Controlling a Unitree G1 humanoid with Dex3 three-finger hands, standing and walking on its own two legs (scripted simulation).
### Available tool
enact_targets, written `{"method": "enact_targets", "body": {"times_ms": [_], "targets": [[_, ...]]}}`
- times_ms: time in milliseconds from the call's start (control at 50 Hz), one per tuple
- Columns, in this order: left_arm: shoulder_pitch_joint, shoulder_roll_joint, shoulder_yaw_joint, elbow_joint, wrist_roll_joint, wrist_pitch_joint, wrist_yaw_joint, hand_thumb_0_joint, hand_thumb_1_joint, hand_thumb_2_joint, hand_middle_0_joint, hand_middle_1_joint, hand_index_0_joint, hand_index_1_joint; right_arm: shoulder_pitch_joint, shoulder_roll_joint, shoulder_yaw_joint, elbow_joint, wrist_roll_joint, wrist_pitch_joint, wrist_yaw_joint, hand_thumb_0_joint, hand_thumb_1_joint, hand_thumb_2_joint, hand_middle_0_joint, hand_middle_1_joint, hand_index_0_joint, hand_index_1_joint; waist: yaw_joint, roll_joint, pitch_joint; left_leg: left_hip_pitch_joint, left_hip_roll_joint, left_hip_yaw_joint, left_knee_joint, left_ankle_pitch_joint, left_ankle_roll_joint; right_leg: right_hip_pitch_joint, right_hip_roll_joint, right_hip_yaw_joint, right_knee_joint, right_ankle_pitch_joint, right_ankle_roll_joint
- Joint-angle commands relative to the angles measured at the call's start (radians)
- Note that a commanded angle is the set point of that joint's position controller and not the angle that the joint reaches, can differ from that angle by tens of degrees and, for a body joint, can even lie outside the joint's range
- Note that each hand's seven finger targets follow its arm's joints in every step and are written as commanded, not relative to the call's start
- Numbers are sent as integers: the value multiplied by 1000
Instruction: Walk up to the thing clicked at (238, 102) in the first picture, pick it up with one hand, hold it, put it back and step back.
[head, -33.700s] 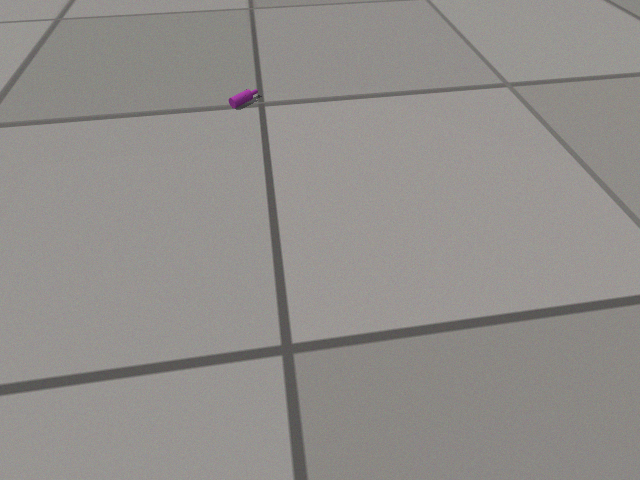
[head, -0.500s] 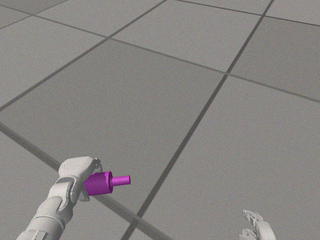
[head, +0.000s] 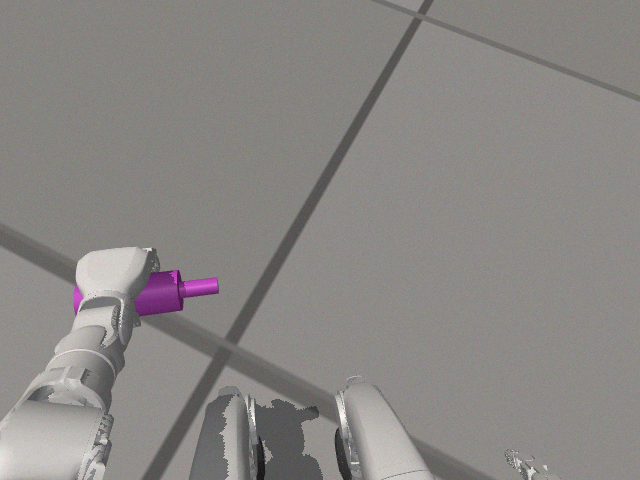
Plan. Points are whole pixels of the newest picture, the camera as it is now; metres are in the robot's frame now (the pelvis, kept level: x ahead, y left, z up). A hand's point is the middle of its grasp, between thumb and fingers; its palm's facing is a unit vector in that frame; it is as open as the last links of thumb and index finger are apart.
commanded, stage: crouch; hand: left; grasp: from above
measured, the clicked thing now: (152, 293) +0.40 +0.21 -0.15
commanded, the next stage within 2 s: lower in 1.22 s
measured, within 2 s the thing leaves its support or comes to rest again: neither
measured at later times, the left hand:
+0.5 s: hand (164, 316) +0.42 +0.24 -0.33, palm faces -0.44 -0.03 -0.90, open 9.2 cm
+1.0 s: hand (174, 318) +0.44 +0.24 -0.42, palm faces -0.45 -0.04 -0.89, open 9.1 cm
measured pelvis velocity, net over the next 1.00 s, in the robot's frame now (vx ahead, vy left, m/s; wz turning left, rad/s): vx -0.03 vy -0.01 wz -0.09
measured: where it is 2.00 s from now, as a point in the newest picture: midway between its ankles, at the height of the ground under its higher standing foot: outside the picture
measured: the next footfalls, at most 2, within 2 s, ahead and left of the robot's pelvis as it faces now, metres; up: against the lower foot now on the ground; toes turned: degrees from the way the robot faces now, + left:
none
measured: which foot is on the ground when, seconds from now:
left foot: down 0.00-1.00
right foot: down 0.00-1.00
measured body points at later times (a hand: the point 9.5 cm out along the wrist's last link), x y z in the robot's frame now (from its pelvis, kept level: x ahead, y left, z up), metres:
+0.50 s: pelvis -0.02 -0.01 -0.17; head +0.20 +0.03 +0.22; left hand +0.44 +0.24 -0.28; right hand +0.04 -0.28 -0.29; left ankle +0.06 +0.11 -0.59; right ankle +0.05 -0.14 -0.59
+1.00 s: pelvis -0.03 -0.01 -0.24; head +0.22 +0.03 +0.13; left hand +0.46 +0.24 -0.37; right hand +0.00 -0.28 -0.36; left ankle +0.06 +0.11 -0.59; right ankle +0.05 -0.14 -0.59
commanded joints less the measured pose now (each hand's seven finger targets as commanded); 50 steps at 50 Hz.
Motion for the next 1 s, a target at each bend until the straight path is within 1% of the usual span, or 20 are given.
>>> {"method": "enact_targets", "body": {"times_ms": [0,80,100,140,220,240,300,320,380,420,460,500,580,640,780,840,860,900,920,980], "targets": [[-372,248,80,-145,-16,17,48,0,659,644,-1009,-596,-1030,-576,72,-164,-52,-71,-15,-40,-13,0,-888,-894,200,299,200,299,11,109,-559,293,-10,-31,-57,160,-8,-4,4,-63,-17,177,-74],[-416,261,79,-105,-12,12,25,0,618,645,-984,-594,-1004,-575,75,-169,-48,-55,-28,-49,-9,0,-887,-894,200,299,200,299,-23,105,-574,163,-14,-35,42,73,-2,-116,0,-69,71,113,-72],[-469,313,105,-146,-16,2,23,0,600,638,-969,-596,-990,-576,80,-172,-48,-62,-27,-51,-8,0,-888,-895,200,299,200,299,-14,116,-621,157,-17,-36,63,50,0,-127,0,-69,90,93,-73],[-456,297,98,-95,-14,-10,15,0,623,661,-995,-584,-1012,-570,80,-172,-42,-57,-33,-54,-5,0,-887,-895,200,299,200,299,-33,107,-591,100,-18,-46,105,-6,1,-210,0,-77,130,41,-75],[-515,344,119,-97,-4,-49,21,0,638,665,-1003,-577,-1021,-560,83,-171,-30,-50,-39,-68,4,0,-885,-893,200,299,200,299,-53,96,-606,3,-25,-50,183,-96,6,-285,0,-79,186,-29,-72],[-552,336,115,-118,-5,-59,23,0,638,679,-1002,-595,-1022,-577,88,-172,-24,-44,-44,-72,8,0,-887,-894,200,299,200,299,-65,117,-631,2,-24,-50,204,-83,6,-306,-4,-81,206,-15,-71],[-589,404,145,-118,14,-82,43,0,629,669,-1007,-581,-1025,-566,88,-172,-15,-36,-50,-81,16,0,-891,-896,200,299,200,299,-54,150,-683,-18,-26,-34,269,-52,7,-333,1,-83,248,7,-71],[-556,384,145,-88,16,-83,48,0,643,687,-1018,-592,-1035,-576,99,-172,-11,-27,-57,-84,21,0,-893,-897,200,299,200,299,-61,154,-679,-11,-24,-35,288,-18,5,-343,-5,-84,261,35,-68],[-577,421,166,-79,35,-90,66,0,664,737,-1042,-617,-1054,-607,108,-174,-1,-18,-66,-89,37,0,-897,-899,199,299,200,299,-60,191,-704,-17,-21,-22,349,46,8,-373,-3,-88,303,84,-68],[-583,407,166,-73,40,-90,72,0,669,731,-1044,-614,-1056,-604,112,-174,4,-11,-77,-90,48,0,-899,-900,199,299,200,299,-66,210,-721,-28,-21,-17,389,102,10,-380,-2,-91,335,129,-67],[-549,442,189,-48,47,-87,76,0,678,705,-1049,-593,-1062,-580,111,-169,5,-16,-79,-86,59,0,-901,-901,199,299,200,299,-49,210,-732,-26,-17,-15,416,138,12,-379,4,-95,358,155,-67],[-574,410,170,-43,49,-87,70,0,700,731,-1074,-576,-1080,-571,106,-175,1,-12,-86,-88,69,0,-899,-900,200,299,200,299,-69,239,-710,-33,-11,-25,438,150,7,-430,4,-102,393,157,-69],[-548,425,187,-12,48,-85,73,0,706,708,-1081,-559,-1087,-554,101,-171,3,-13,-90,-82,82,0,-899,-900,200,299,200,299,-57,240,-670,-92,-10,-28,463,124,7,-452,11,-113,432,142,-71],[-570,416,176,-3,43,-90,64,0,718,699,-1084,-562,-1093,-554,104,-183,1,-15,-92,-83,94,0,-900,-900,200,299,200,299,-83,246,-635,-113,-5,-37,489,119,7,-491,13,-121,461,140,-69],[-632,508,213,-18,53,-125,62,0,699,639,-1068,-536,-1081,-523,110,-197,8,1,-99,-78,110,0,-902,-901,200,299,200,299,-83,251,-650,-194,-3,-22,572,115,13,-497,27,-122,521,155,-66],[-590,482,204,68,65,-134,68,0,691,630,-1063,-525,-1075,-512,102,-193,18,-1,-104,-77,115,0,-903,-901,200,299,200,299,-87,236,-611,-228,-3,-25,589,80,12,-537,29,-130,546,126,-68],[-633,511,222,19,69,-143,72,0,707,621,-1063,-538,-1080,-520,115,-195,17,4,-106,-78,118,0,-903,-900,200,299,200,299,-97,238,-624,-230,-2,-29,599,75,14,-539,28,-131,550,125,-66],[-644,565,253,20,80,-151,80,0,699,612,-1064,-525,-1080,-509,120,-200,21,6,-111,-76,121,0,-904,-901,200,299,200,299,-86,244,-638,-257,-4,-20,618,65,16,-517,31,-130,562,123,-64],[-599,538,238,89,85,-144,80,0,694,606,-1062,-518,-1077,-503,107,-199,26,0,-110,-73,121,0,-903,-901,200,299,200,299,-83,229,-632,-270,-4,-17,623,54,16,-527,33,-133,565,115,-64],[-649,552,240,94,82,-141,95,0,701,606,-1058,-531,-1075,-513,96,-205,32,5,-115,-77,120,0,-900,-900,200,300,200,300,-97,250,-595,-299,-1,-23,631,-1,15,-583,34,-143,586,69,-68]]}}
